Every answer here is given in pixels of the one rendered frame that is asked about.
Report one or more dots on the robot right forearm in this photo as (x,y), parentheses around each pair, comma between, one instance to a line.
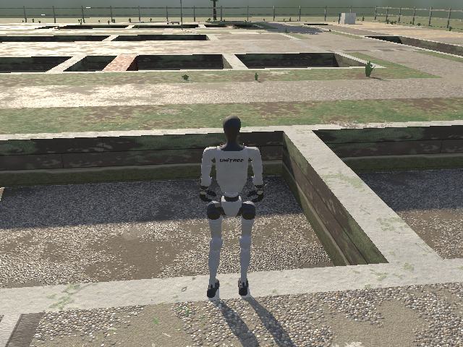
(259,188)

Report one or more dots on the right robot hand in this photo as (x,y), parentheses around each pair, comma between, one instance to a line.
(259,198)

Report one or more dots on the robot left upper arm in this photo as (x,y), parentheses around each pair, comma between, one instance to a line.
(208,155)

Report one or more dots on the left robot shin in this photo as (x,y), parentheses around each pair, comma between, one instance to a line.
(213,262)

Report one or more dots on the left robot hand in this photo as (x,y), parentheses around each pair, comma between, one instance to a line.
(205,199)

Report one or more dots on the robot left forearm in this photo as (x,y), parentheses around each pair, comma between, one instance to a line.
(203,189)

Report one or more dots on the robot right upper arm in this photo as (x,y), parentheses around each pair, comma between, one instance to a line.
(254,155)

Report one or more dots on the robot head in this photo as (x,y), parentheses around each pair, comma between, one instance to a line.
(231,125)

